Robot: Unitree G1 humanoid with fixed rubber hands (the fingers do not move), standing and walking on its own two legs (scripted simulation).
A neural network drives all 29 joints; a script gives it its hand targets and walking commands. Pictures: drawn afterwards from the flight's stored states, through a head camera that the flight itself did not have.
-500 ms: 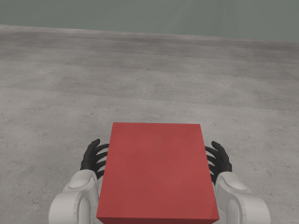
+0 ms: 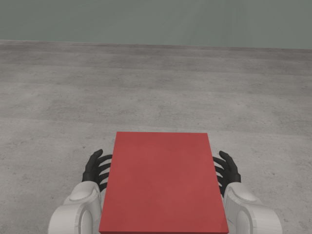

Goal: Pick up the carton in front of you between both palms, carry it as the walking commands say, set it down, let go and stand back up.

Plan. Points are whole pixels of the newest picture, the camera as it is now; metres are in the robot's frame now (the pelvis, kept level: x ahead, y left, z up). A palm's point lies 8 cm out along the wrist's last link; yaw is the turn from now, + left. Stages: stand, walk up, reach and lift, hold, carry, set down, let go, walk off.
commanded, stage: carry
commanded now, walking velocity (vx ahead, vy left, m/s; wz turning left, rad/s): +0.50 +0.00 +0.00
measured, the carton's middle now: (160, 195) +0.23 +0.00 +0.03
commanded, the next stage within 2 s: none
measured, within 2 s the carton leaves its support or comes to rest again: neither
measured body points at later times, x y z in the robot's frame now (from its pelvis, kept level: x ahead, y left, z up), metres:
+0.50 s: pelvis +0.32 +0.02 +0.00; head +0.29 +0.03 +0.45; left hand +0.56 +0.17 +0.09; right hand +0.55 -0.13 +0.10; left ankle +0.44 +0.12 -0.73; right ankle +0.14 -0.10 -0.72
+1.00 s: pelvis +0.66 +0.00 +0.00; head +0.64 -0.01 +0.45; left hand +0.89 +0.15 +0.09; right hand +0.89 -0.15 +0.08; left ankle +0.45 +0.12 -0.72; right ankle +0.78 -0.10 -0.73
